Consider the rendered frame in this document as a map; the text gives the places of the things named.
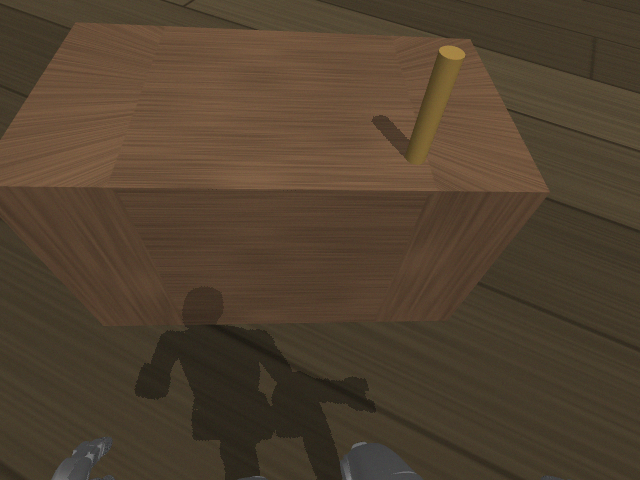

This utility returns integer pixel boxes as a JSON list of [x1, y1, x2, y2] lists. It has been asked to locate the can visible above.
[[405, 46, 465, 165]]

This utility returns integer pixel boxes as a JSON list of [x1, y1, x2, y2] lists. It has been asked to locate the left robot hand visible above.
[[51, 437, 115, 480]]

